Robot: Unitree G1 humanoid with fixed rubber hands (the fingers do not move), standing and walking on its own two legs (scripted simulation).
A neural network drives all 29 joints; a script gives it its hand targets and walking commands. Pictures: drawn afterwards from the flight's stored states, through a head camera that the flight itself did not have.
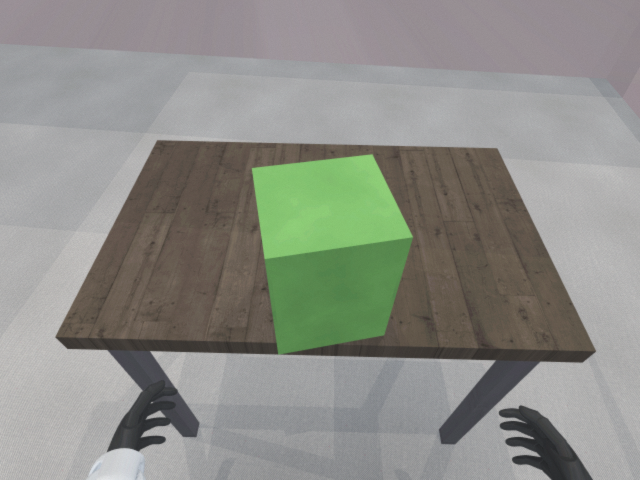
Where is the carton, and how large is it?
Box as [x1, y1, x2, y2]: [252, 154, 412, 354]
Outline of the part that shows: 372,154 252,168 278,354 382,335 384,333 412,236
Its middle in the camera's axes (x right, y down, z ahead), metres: +0.01 +0.03 +0.58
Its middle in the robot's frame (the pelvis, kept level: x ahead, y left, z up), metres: +0.42 +0.03 +0.02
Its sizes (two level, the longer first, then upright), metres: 0.173 0.163 0.239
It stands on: a table, 0.68 m high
